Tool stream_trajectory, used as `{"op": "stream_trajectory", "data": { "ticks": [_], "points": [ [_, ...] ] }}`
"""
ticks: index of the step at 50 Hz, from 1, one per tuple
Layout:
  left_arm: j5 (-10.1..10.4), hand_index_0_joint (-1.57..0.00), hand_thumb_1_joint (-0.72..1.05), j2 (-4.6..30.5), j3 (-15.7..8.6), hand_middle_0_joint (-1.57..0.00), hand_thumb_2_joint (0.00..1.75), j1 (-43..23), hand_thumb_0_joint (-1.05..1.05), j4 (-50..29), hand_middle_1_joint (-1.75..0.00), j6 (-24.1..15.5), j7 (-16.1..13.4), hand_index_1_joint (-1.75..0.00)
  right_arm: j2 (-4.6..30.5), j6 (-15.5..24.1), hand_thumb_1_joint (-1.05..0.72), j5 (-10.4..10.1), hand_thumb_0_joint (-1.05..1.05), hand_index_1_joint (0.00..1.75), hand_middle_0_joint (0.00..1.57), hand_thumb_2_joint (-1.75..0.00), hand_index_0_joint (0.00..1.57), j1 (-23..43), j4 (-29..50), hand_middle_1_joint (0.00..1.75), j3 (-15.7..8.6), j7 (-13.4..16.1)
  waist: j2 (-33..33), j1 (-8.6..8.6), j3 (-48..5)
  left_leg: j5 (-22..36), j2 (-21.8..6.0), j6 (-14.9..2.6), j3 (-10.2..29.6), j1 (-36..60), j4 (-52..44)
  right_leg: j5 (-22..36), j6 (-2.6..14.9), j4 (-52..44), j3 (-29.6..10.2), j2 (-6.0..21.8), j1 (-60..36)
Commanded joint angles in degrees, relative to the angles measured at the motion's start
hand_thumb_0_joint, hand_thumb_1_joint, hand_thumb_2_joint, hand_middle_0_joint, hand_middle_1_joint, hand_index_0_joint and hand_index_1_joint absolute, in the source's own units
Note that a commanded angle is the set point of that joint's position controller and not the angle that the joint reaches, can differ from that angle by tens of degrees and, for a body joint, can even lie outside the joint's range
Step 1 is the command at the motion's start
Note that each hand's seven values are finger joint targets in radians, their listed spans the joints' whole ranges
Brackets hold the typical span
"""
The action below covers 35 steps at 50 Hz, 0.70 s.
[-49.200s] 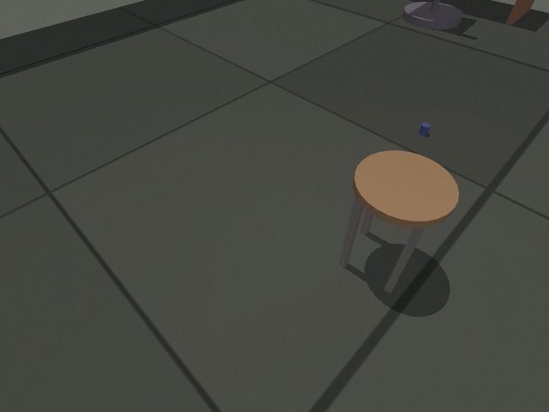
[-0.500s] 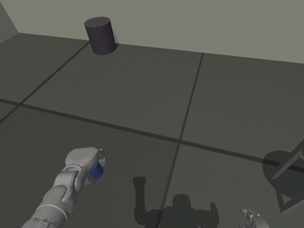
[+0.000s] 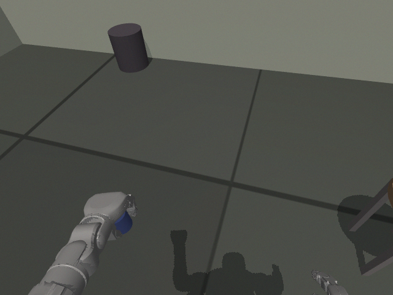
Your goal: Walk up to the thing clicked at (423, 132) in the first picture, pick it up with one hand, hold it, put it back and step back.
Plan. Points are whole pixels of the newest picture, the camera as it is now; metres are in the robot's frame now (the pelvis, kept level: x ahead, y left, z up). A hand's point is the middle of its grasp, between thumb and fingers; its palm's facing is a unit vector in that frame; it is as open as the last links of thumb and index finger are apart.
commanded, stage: crouch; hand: left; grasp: from above
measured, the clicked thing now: (118, 219) +0.32 +0.22 -0.07
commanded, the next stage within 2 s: lower in 1.84 s
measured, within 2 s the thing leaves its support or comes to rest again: neither
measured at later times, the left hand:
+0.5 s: hand (136, 236) +0.34 +0.22 -0.24, palm faces -0.40 +0.05 -0.91, open 7.2 cm
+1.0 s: hand (153, 247) +0.39 +0.22 -0.46, palm faces -0.43 +0.00 -0.90, open 7.2 cm
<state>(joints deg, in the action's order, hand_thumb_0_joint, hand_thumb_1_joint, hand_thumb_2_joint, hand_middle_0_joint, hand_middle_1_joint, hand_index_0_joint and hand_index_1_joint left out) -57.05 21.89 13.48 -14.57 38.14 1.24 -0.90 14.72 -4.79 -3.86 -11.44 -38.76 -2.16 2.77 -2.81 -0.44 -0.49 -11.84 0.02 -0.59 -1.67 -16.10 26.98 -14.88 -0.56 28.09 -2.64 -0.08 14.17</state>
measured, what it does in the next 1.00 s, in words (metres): lowers itself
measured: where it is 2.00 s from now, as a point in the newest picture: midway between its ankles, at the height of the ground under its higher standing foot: outside the picture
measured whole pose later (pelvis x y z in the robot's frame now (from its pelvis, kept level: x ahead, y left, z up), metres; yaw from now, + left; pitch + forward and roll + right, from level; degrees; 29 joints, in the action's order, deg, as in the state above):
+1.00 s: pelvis -0.07 +0.00 -0.31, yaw -3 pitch +38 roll -5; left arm -68.3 30.5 1.4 -50.9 76.9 -4.5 -21.9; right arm 12.7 2.3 5.2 -10.1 -42.8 -0.5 -2.5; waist -2.0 10.5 -10.8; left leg -34.9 -1.3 -0.5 3.9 -115.0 111.8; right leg -39.4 -0.7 110.7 2.9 -2.5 109.4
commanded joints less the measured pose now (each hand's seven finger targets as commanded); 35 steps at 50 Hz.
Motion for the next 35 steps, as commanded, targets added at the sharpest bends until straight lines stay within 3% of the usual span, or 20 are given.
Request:
{"op": "stream_trajectory", "data": {
  "ticks": [1, 4, 7, 11, 12, 15, 17, 21, 24, 25, 30, 31, 34, 35],
  "points": [
    [-0.6, -1.02, 0.67, 9.5, -4.7, -0.97, 0.54, -16.8, 0.00, -5.6, -0.67, -1.1, -3.2, -0.62, 7.4, 2.5, -0.90, 0.0, 0.00, 0.30, 0.20, -0.90, 0.20, 3.9, 7.5, 0.30, -2.1, 0.6, 5.1, 1.20, -9.6, 5.8, 0.6, -0.42, 0.1, 5.8, -2.1, 6.6, 1.20, -4.5, 1.3, -1.9, 2.7],
    [-1.9, -1.01, 0.66, 9.0, -4.5, -0.96, 0.53, -17.6, 0.00, -1.3, -0.65, -2.5, -5.7, -0.60, 7.3, 2.4, -0.90, 0.4, 0.00, 0.30, 0.20, -0.90, 0.20, 2.9, 6.8, 0.30, -2.2, 0.4, 6.5, 2.07, -8.7, 4.7, 1.2, -0.57, -0.1, 2.8, 0.4, 5.8, 1.00, -3.0, 1.1, -1.5, 5.5],
    [-4.1, -1.05, 0.70, 9.2, -4.9, -0.99, 0.53, -22.8, 0.00, 3.7, -0.67, -3.9, -9.7, -0.61, 7.6, 2.5, -0.90, 1.4, 0.00, 0.30, 0.20, -0.90, 0.20, 0.9, 5.0, 0.30, -2.5, -0.2, 4.5, 3.21, -10.8, 3.0, 1.0, -0.07, 0.1, -1.5, 6.0, 4.4, 1.32, 2.4, 1.4, -1.6, 11.6],
    [-7.2, -1.05, 0.71, 7.1, -4.3, -0.99, 0.55, -30.9, 0.00, 9.3, -0.71, -4.8, -15.3, -0.65, 8.1, 3.4, -0.90, 2.7, 0.00, 0.30, 0.20, -0.90, 0.20, -2.6, 3.4, 0.30, -3.8, -1.4, 2.3, 5.08, -19.1, 3.8, 0.5, 0.28, 0.4, -10.5, 19.0, 5.2, 1.62, 14.7, 1.7, -2.0, 23.4],
    [-8.1, -1.05, 0.70, 8.7, -5.5, -0.99, 0.53, -32.0, 0.00, 11.1, -0.70, -4.9, -16.6, -0.63, 8.5, 3.6, -0.90, 3.0, 0.00, 0.30, 0.20, -0.90, 0.20, -3.4, 3.3, 0.30, -4.1, -1.7, 1.5, 4.98, -21.0, 3.4, 0.3, 0.24, 0.5, -13.6, 22.1, 4.8, 1.71, 17.6, 1.8, -2.1, 26.0],
    [-9.1, -1.06, 0.71, 7.4, -5.8, -1.00, 0.57, -34.0, 0.00, 17.5, -0.71, -4.5, -19.7, -0.66, 8.9, 4.2, -0.91, 3.5, 0.00, 0.30, 0.20, -0.90, 0.20, -5.0, 3.2, 0.30, -4.7, -2.1, 0.4, 5.60, -24.9, 1.3, 0.2, 0.24, 1.0, -21.2, 29.2, 2.1, 2.16, 24.9, 2.9, -2.5, 34.3],
    [-9.8, -1.06, 0.71, 9.5, -7.0, -1.01, 0.57, -37.6, 0.00, 19.4, -0.70, -4.4, -21.0, -0.64, 9.5, 4.5, -0.91, 4.0, 0.00, 0.30, 0.20, -0.90, 0.20, -5.9, 2.6, 0.30, -4.9, -2.1, -0.7, 5.75, -27.7, -1.0, -0.2, 0.20, 1.9, -25.1, 33.1, -0.1, 2.32, 29.3, 3.3, -2.8, 39.6],
    [-9.7, -1.06, 0.71, 11.2, -8.5, -1.01, 0.55, -40.2, 0.00, 24.1, -0.67, -3.8, -22.0, -0.62, 10.0, 5.3, -0.90, 5.0, 0.00, 0.30, 0.20, -0.90, 0.20, -7.0, 2.2, 0.30, -5.1, -1.9, -0.7, 6.53, -32.2, -5.4, -0.1, -0.26, 2.9, -35.8, 41.1, -3.6, 2.62, 37.6, 4.2, -2.8, 47.9],
    [-9.1, -1.06, 0.70, 12.5, -9.4, -1.00, 0.55, -43.4, 0.00, 22.8, -0.67, -3.4, -22.4, -0.62, 10.0, 5.7, -0.90, 5.2, 0.00, 0.30, 0.20, -0.90, 0.20, -7.5, 2.5, 0.30, -5.1, -1.5, -1.8, 6.82, -37.5, -9.4, 0.3, -0.61, 2.6, -42.1, 46.0, -6.4, 2.74, 42.2, 4.2, -2.7, 51.7],
    [-8.9, -1.04, 0.68, 11.8, -9.2, -0.99, 0.54, -45.3, 0.00, 22.3, -0.67, -3.3, -22.4, -0.62, 10.0, 5.9, -0.91, 5.5, 0.00, 0.30, 0.20, -0.90, 0.20, -7.8, 2.1, 0.30, -5.2, -1.4, -2.7, 7.69, -38.5, -10.4, 0.0, -0.47, 3.0, -43.4, 47.2, -7.1, 2.80, 43.9, 4.2, -2.6, 53.7],
    [-8.6, -1.00, 0.62, 15.6, -11.1, -0.95, 0.55, -47.4, 0.00, 25.4, -0.67, -2.7, -22.0, -0.62, 10.2, 6.4, -0.91, 6.3, 0.00, 0.30, 0.20, -0.90, 0.20, -8.1, 1.1, 0.30, -4.8, -1.2, -2.6, 8.37, -41.7, -14.8, -0.3, -0.78, 3.7, -50.7, 53.8, -11.1, 2.91, 50.2, 4.9, -2.7, 61.5],
    [-8.3, -1.00, 0.62, 14.7, -10.8, -0.95, 0.53, -48.1, 0.00, 26.2, -0.66, -2.6, -21.8, -0.61, 10.1, 6.5, -0.90, 6.5, 0.00, 0.30, 0.20, -0.90, 0.20, -8.4, 0.9, 0.30, -4.7, -1.2, -2.7, 9.13, -41.5, -15.2, -0.3, -0.98, 3.8, -52.6, 55.1, -11.4, 2.91, 51.4, 5.1, -2.7, 63.2],
    [-8.8, -1.00, 0.62, 17.1, -12.0, -0.95, 0.52, -48.6, 0.00, 28.6, -0.66, -3.0, -21.9, -0.60, 10.1, 6.6, -0.91, 6.9, 0.00, 0.30, 0.20, -0.90, 0.20, -8.5, 0.8, 0.30, -4.0, -1.5, -1.9, 9.58, -40.9, -19.2, -0.2, -1.06, 4.4, -58.4, 58.6, -15.0, 2.97, 54.8, 5.5, -2.6, 68.0],
    [-8.7, -1.01, 0.63, 18.0, -12.3, -0.95, 0.51, -51.7, 0.00, 27.1, -0.64, -3.6, -21.9, -0.59, 9.9, 6.7, -0.90, 7.0, 0.00, 0.30, 0.20, -0.90, 0.20, -8.5, 0.8, 0.30, -3.8, -1.6, -3.0, 10.09, -42.1, -20.1, -0.1, -1.11, 4.2, -60.0, 59.9, -15.7, 3.01, 55.8, 5.4, -2.7, 68.8]
  ]
}}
